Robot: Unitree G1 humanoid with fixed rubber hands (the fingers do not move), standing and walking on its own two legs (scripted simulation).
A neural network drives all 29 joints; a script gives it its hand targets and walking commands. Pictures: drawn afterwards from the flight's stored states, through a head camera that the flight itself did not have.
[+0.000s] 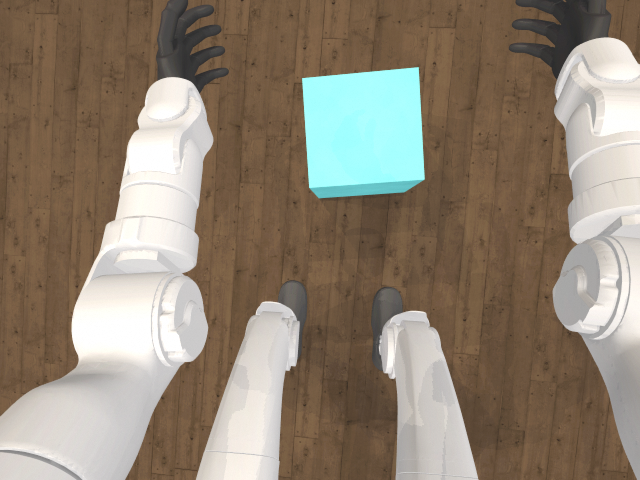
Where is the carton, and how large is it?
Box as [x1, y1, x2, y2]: [302, 67, 424, 197]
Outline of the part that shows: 418,67 302,78 309,187 318,197 401,192 405,191 424,179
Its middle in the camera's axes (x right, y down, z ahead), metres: +0.09 -0.22 +0.83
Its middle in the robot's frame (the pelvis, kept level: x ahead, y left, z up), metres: +0.54 -0.01 -0.53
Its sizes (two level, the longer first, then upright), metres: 0.210 0.200 0.250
